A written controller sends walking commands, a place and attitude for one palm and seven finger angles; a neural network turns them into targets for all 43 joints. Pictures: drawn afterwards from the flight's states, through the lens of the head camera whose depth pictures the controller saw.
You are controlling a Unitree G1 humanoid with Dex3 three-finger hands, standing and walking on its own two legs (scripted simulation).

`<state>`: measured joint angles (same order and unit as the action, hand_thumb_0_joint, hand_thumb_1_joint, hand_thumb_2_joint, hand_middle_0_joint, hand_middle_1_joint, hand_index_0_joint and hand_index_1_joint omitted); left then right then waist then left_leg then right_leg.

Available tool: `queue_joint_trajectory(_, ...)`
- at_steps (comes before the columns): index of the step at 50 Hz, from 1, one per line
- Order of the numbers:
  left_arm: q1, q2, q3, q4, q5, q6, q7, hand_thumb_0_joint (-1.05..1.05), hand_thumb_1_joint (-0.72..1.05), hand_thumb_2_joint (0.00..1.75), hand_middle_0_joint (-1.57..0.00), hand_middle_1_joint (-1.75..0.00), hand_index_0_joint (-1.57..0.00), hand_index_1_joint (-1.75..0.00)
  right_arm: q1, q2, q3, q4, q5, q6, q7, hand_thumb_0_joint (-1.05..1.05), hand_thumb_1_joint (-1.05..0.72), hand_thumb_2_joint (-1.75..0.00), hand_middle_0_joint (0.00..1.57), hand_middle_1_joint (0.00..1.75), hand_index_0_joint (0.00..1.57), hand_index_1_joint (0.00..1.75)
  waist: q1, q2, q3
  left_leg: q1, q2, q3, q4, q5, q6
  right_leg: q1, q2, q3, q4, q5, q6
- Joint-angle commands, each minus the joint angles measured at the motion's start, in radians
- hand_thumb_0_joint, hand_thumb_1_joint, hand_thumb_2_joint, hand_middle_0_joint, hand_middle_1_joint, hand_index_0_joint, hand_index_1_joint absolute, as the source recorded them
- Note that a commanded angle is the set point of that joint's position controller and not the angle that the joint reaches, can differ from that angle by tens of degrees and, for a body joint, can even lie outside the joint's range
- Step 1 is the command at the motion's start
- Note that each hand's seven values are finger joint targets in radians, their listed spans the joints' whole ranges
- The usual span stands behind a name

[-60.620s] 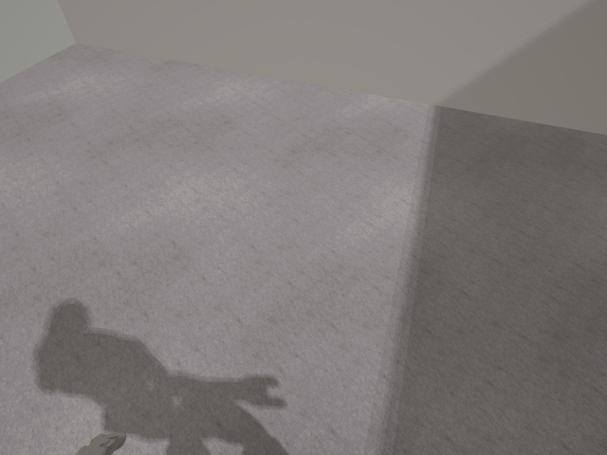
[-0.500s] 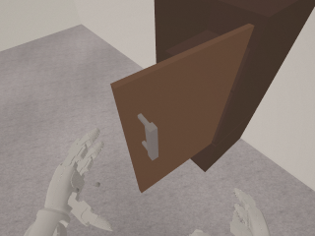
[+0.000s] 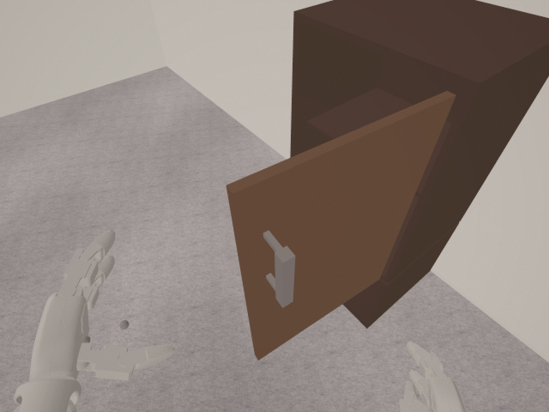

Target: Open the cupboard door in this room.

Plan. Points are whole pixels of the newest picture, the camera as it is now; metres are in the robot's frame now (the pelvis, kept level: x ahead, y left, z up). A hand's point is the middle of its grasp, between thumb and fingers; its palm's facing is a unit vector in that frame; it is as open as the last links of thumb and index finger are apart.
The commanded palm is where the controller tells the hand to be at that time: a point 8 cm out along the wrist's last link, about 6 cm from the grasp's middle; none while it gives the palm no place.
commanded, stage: draw the hand back to the body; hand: left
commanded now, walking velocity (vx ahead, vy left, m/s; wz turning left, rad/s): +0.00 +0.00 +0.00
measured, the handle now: (277, 269) +0.33 +0.04 +0.03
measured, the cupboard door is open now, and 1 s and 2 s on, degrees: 85 85 85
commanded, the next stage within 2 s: step back with the hand held close in 0.82 s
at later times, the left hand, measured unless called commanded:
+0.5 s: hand (58, 282) +0.20 +0.25 +0.18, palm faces +0.46 -0.78 -0.43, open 8.4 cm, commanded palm +0.15 +0.29 +0.19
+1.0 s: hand (61, 288) +0.19 +0.24 +0.18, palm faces +0.45 -0.79 -0.43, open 7.4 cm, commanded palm +0.14 +0.28 +0.19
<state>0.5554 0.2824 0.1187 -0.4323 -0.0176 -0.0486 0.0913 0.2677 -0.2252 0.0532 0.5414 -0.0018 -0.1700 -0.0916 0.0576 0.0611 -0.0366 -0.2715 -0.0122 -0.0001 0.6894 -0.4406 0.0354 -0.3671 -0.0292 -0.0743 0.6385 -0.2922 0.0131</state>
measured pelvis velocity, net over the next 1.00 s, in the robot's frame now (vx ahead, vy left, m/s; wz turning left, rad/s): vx -0.01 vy -0.02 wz -0.02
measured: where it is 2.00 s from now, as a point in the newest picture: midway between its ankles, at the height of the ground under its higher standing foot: outside the picture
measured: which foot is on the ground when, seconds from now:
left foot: down 0.00-1.00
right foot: down 0.00-1.00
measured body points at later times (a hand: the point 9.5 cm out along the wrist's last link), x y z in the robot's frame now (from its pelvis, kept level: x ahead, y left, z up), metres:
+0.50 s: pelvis +0.01 -0.01 +0.02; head -0.01 -0.03 +0.47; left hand +0.17 +0.29 +0.20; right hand +0.20 -0.23 -0.06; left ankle -0.05 +0.09 -0.72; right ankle +0.03 -0.13 -0.72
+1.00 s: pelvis -0.01 -0.02 +0.02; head -0.02 -0.04 +0.47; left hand +0.16 +0.28 +0.20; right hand +0.17 -0.24 -0.07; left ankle -0.05 +0.09 -0.72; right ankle +0.03 -0.13 -0.72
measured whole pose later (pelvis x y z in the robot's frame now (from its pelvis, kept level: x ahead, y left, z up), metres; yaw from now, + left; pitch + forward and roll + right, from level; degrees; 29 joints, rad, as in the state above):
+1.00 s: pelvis -0.01 -0.02 +0.02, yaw -1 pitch -5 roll -1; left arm 0.43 0.34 0.35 -0.37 -0.02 -0.13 0.10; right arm 0.20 -0.22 0.02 0.66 -0.01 -0.13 -0.08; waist 0.07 0.07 0.05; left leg -0.03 0.02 0.01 0.41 -0.30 0.01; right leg -0.13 0.01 -0.07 0.37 -0.15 -0.02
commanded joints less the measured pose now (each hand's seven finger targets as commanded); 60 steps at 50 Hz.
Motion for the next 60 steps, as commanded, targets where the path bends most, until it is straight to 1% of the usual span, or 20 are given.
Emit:
queue_joint_trajectory(1, -0.110, 0.154, 0.122, -0.230, 0.014, -0.076, 0.053, 0.00, 0.17, 0.58, -0.17, -0.30, -0.17, -0.30, -0.110, -0.104, -0.039, -0.135, -0.005, -0.066, -0.016, 0.00, -0.90, -0.90, 0.20, 0.30, 0.20, 0.30, -0.009, 0.016, -0.079, -0.018, 0.036, -0.036, -0.209, 0.392, -0.044, 0.209, 0.004, 0.016, -0.112, 0.165, -0.035)
queue_joint_trajectory(6, -0.102, 0.170, 0.169, -0.228, 0.015, -0.086, 0.057, 0.00, 0.34, 0.66, -0.18, -0.30, -0.18, -0.30, -0.130, -0.104, -0.043, -0.103, -0.010, -0.075, -0.008, 0.00, -0.90, -0.90, 0.20, 0.30, 0.20, 0.30, 0.004, 0.000, -0.076, 0.047, 0.046, -0.034, -0.252, 0.541, -0.060, 0.277, 0.007, 0.012, -0.153, 0.248, -0.033)
queue_joint_trajectory(10, -0.100, 0.184, 0.223, -0.166, 0.006, -0.088, 0.050, 0.00, 0.48, 0.72, -0.19, -0.30, -0.19, -0.30, -0.152, -0.103, -0.051, -0.081, -0.008, -0.057, -0.001, 0.00, -0.90, -0.90, 0.20, 0.30, 0.20, 0.30, 0.010, -0.047, -0.023, 0.061, 0.048, -0.017, -0.287, 0.523, -0.051, 0.307, 0.010, 0.017, -0.195, 0.273, -0.033)
queue_joint_trajectory(15, -0.120, 0.202, 0.280, -0.138, -0.008, -0.092, 0.040, 0.00, 0.65, 0.80, -0.19, -0.30, -0.19, -0.30, -0.173, -0.100, -0.057, -0.069, -0.007, -0.031, 0.003, 0.00, -0.90, -0.90, 0.20, 0.30, 0.20, 0.30, 0.016, -0.024, -0.002, 0.088, 0.046, 0.000, -0.317, 0.488, -0.039, 0.333, 0.011, 0.031, -0.237, 0.281, -0.034)
queue_joint_trajectory(19, -0.180, 0.261, 0.340, -0.189, -0.008, -0.107, 0.044, 0.00, 0.80, 0.86, -0.20, -0.30, -0.20, -0.30, -0.185, -0.107, -0.061, -0.060, -0.011, -0.028, 0.002, 0.00, -0.90, -0.90, 0.20, 0.30, 0.20, 0.30, 0.021, 0.037, -0.040, 0.123, 0.040, 0.006, -0.326, 0.503, -0.035, 0.368, 0.011, 0.042, -0.256, 0.304, -0.038)
queue_joint_trajectory(22, -0.202, 0.263, 0.354, -0.200, -0.012, -0.112, 0.047, 0.00, 0.90, 0.90, -0.20, -0.30, -0.20, -0.30, -0.185, -0.102, -0.062, -0.056, -0.011, -0.029, 0.005, 0.00, -0.90, -0.90, 0.20, 0.30, 0.20, 0.30, 0.019, 0.032, -0.041, 0.135, 0.039, 0.006, -0.337, 0.502, -0.035, 0.372, 0.013, 0.040, -0.266, 0.300, -0.035)
queue_joint_trajectory(27, -0.178, 0.206, 0.303, -0.108, -0.016, -0.101, 0.035, 0.00, 0.90, 0.90, -0.20, -0.30, -0.20, -0.30, -0.190, -0.108, -0.070, -0.046, -0.006, -0.020, 0.008, 0.00, -0.90, -0.90, 0.20, 0.30, 0.20, 0.30, 0.010, -0.035, 0.042, 0.123, 0.042, 0.009, -0.354, 0.414, -0.022, 0.332, 0.016, 0.039, -0.296, 0.241, -0.030)
queue_joint_trajectory(33, -0.191, 0.247, 0.335, -0.164, -0.010, -0.119, 0.041, 0.00, 0.90, 0.90, -0.20, -0.30, -0.20, -0.30, -0.196, -0.106, -0.071, -0.050, -0.012, -0.024, 0.005, 0.00, -0.90, -0.90, 0.20, 0.30, 0.20, 0.30, 0.023, -0.013, -0.039, 0.144, 0.032, 0.007, -0.357, 0.431, -0.020, 0.384, 0.014, 0.045, -0.289, 0.265, -0.033)
queue_joint_trajectory(36, -0.190, 0.250, 0.334, -0.176, -0.007, -0.119, 0.042, 0.00, 0.90, 0.90, -0.20, -0.30, -0.20, -0.30, -0.201, -0.102, -0.069, -0.046, -0.012, -0.029, 0.006, 0.00, -0.90, -0.90, 0.20, 0.30, 0.20, 0.30, 0.022, 0.030, -0.023, 0.144, 0.034, 0.005, -0.361, 0.442, -0.026, 0.379, 0.014, 0.048, -0.289, 0.268, -0.035)
queue_joint_trajectory(41, -0.184, 0.239, 0.332, -0.129, -0.011, -0.115, 0.038, 0.00, 0.90, 0.90, -0.20, -0.30, -0.20, -0.30, -0.205, -0.100, -0.070, -0.039, -0.011, -0.029, 0.006, 0.00, -0.90, -0.90, 0.20, 0.30, 0.20, 0.30, 0.020, -0.026, 0.029, 0.130, 0.036, 0.008, -0.368, 0.382, -0.020, 0.356, 0.017, 0.052, -0.313, 0.223, -0.033)
queue_joint_trajectory(45, -0.198, 0.223, 0.316, -0.117, -0.012, -0.120, 0.035, 0.00, 0.90, 0.90, -0.20, -0.30, -0.20, -0.30, -0.207, -0.100, -0.070, -0.035, -0.008, -0.029, 0.007, 0.00, -0.90, -0.90, 0.20, 0.30, 0.20, 0.30, 0.016, 0.005, 0.048, 0.128, 0.035, 0.006, -0.375, 0.336, -0.020, 0.339, 0.016, 0.056, -0.327, 0.171, -0.034)
queue_joint_trajectory(46, -0.197, 0.229, 0.320, -0.121, -0.012, -0.122, 0.036, 0.00, 0.90, 0.90, -0.20, -0.30, -0.20, -0.30, -0.208, -0.101, -0.071, -0.035, -0.008, -0.030, 0.007, 0.00, -0.90, -0.90, 0.20, 0.30, 0.20, 0.30, 0.019, -0.001, 0.038, 0.130, 0.035, 0.005, -0.374, 0.337, -0.019, 0.343, 0.016, 0.057, -0.324, 0.170, -0.035)
queue_joint_trajectory(47, -0.318, 0.264, 0.330, -0.233, -0.010, -0.137, 0.040, 0.00, 0.90, 0.90, -0.20, -0.30, -0.20, -0.30, -0.221, -0.105, -0.070, -0.042, -0.008, -0.038, 0.007, 0.00, -0.90, -0.90, 0.20, 0.30, 0.20, 0.30, 0.015, 0.043, -0.016, 0.152, 0.029, 0.004, -0.370, 0.346, -0.017, 0.362, 0.014, 0.063, -0.323, 0.184, -0.034)
queue_joint_trajectory(48, -0.331, 0.367, 0.450, -0.200, -0.009, -0.175, 0.051, 0.00, 0.90, 0.90, -0.20, -0.30, -0.20, -0.30, -0.187, -0.120, -0.064, -0.077, 0.003, -0.019, 0.001, 0.00, -0.90, -0.90, 0.20, 0.30, 0.20, 0.30, -0.040, -0.044, 0.083, 0.076, 0.041, -0.009, -0.332, 0.267, 0.000, 0.233, -0.024, 0.152, -0.372, 0.202, -0.031)
queue_joint_trajectory(49, -0.313, 0.353, 0.443, -0.161, -0.001, -0.189, 0.047, 0.00, 0.90, 0.90, -0.20, -0.30, -0.20, -0.30, -0.185, -0.109, -0.063, -0.063, -0.003, -0.004, -0.001, 0.00, -0.90, -0.90, 0.20, 0.30, 0.20, 0.30, -0.037, -0.053, 0.080, 0.063, 0.032, -0.023, -0.322, 0.240, 0.001, 0.228, -0.044, 0.151, -0.380, 0.192, -0.036)
queue_joint_trajectory(50, -0.191, 0.284, 0.395, -0.097, -0.004, -0.175, 0.039, 0.00, 0.90, 0.90, -0.20, -0.30, -0.20, -0.30, -0.192, -0.109, -0.071, -0.063, -0.006, 0.007, 0.000, 0.00, -0.90, -0.90, 0.20, 0.30, 0.20, 0.30, -0.040, -0.091, 0.069, 0.087, 0.035, -0.020, -0.301, 0.272, 0.002, 0.209, -0.052, 0.157, -0.384, 0.214, -0.037)
queue_joint_trajectory(53, -0.102, 0.252, 0.365, -0.130, -0.007, -0.178, 0.033, 0.00, 0.90, 0.90, -0.20, -0.30, -0.20, -0.30, -0.189, -0.121, -0.080, -0.077, -0.010, 0.029, 0.006, 0.00, -0.90, -0.90, 0.20, 0.30, 0.20, 0.30, -0.046, -0.071, -0.027, 0.098, 0.041, -0.005, -0.274, 0.324, -0.005, 0.218, -0.073, 0.151, -0.354, 0.276, -0.039)
queue_joint_trajectory(55, -0.053, 0.256, 0.373, -0.167, -0.010, -0.185, 0.040, 0.00, 0.90, 0.90, -0.20, -0.30, -0.20, -0.30, -0.186, -0.127, -0.083, -0.086, -0.011, 0.038, 0.004, 0.00, -0.90, -0.90, 0.20, 0.30, 0.20, 0.30, -0.044, 0.008, -0.099, 0.087, 0.055, -0.015, -0.290, 0.407, -0.013, 0.275, -0.070, 0.127, -0.286, 0.385, -0.041)
queue_joint_trajectory(58, -0.022, 0.294, 0.410, -0.229, -0.011, -0.185, 0.050, 0.00, 0.90, 0.90, -0.20, -0.30, -0.20, -0.30, -0.188, -0.127, -0.095, -0.112, -0.006, 0.056, 0.000, 0.00, -0.90, -0.90, 0.20, 0.30, 0.20, 0.30, -0.041, -0.037, -0.166, 0.061, 0.068, -0.025, -0.278, 0.497, -0.018, 0.314, -0.057, 0.113, -0.223, 0.487, -0.032)
queue_joint_trajectory(60, -0.003, 0.314, 0.437, -0.248, -0.013, -0.186, 0.060, 0.00, 0.90, 0.90, -0.20, -0.30, -0.20, -0.30, -0.190, -0.123, -0.099, -0.120, -0.004, 0.066, -0.004, 0.00, -0.90, -0.90, 0.20, 0.30, 0.20, 0.30, -0.036, -0.026, -0.176, 0.028, 0.071, -0.039, -0.276, 0.525, -0.025, 0.329, -0.058, 0.108, -0.186, 0.521, -0.036)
